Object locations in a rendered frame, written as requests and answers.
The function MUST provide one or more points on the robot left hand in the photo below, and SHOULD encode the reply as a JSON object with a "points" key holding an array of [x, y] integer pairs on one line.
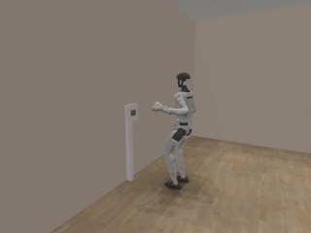
{"points": [[156, 107]]}

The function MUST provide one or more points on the robot left upper arm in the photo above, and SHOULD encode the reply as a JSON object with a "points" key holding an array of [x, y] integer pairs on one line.
{"points": [[180, 100]]}

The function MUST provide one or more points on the robot right shin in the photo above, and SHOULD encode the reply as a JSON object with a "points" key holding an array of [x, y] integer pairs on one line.
{"points": [[180, 161]]}

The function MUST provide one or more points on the panel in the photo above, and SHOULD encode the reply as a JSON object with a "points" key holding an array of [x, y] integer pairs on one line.
{"points": [[129, 138]]}

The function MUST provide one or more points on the button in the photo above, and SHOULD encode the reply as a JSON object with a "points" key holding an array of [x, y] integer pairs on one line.
{"points": [[133, 113]]}

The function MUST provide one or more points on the robot left forearm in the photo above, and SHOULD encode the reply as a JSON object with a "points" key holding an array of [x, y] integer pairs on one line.
{"points": [[173, 111]]}

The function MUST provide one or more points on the humanoid robot head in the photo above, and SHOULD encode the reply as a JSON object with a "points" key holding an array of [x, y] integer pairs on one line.
{"points": [[183, 77]]}

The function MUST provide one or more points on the robot right upper arm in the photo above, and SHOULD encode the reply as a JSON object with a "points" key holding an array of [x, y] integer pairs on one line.
{"points": [[193, 108]]}

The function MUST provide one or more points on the robot right hand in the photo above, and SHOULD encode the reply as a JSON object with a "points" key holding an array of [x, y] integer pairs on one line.
{"points": [[175, 123]]}

